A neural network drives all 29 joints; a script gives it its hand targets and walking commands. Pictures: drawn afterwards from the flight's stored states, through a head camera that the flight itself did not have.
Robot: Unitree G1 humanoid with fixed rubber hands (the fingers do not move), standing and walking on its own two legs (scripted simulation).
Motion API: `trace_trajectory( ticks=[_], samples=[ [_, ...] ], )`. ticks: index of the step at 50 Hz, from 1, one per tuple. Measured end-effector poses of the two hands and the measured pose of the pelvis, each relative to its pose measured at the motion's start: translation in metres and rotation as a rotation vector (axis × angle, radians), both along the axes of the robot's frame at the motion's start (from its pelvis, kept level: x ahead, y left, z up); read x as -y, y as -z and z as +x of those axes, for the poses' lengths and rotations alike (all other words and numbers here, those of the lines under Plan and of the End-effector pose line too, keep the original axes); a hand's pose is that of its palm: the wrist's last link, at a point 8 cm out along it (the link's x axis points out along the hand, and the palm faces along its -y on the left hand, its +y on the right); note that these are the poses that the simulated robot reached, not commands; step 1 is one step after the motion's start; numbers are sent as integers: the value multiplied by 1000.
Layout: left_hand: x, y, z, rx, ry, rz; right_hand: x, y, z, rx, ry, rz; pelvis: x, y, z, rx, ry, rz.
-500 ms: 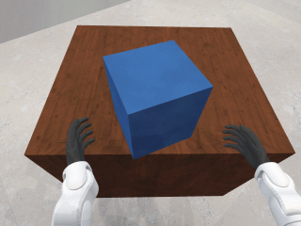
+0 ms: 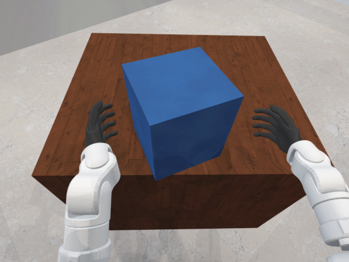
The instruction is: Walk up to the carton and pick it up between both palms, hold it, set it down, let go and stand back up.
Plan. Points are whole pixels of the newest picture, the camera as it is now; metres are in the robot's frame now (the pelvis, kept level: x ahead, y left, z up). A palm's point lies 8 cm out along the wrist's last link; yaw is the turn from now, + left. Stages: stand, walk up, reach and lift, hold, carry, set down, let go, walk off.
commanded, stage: reach and lift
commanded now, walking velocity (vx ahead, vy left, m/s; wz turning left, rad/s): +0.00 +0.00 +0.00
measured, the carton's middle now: (177, 115) +0.46 +0.00 +0.04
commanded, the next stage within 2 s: none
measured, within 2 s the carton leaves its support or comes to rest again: neither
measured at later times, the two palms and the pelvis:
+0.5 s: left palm (91, 116) +0.35 +0.18 +0.16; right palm (273, 106) +0.42 -0.21 +0.13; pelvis +0.01 +0.00 +0.00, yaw +0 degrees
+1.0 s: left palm (88, 88) +0.40 +0.19 +0.18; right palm (265, 75) +0.48 -0.19 +0.17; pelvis +0.02 +0.00 +0.00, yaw +0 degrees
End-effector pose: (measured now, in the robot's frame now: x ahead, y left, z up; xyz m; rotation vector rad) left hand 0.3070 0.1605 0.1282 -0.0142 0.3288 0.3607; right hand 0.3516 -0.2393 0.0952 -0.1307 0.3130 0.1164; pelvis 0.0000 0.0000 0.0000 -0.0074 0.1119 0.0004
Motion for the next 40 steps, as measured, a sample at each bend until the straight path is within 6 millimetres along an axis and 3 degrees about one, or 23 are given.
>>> trace_trajectory(
  ticks=[20, 40],
  samples=[
    [-12, -23, 36, 3, -24, 23, -21, -26, 52, 13, -26, 7, -1, 0, 6, -10, 2, 0],
    [-26, -45, 77, -8, -47, 49, -39, -63, 107, 27, -23, 26, -1, 0, 10, -15, 3, 0]
  ],
)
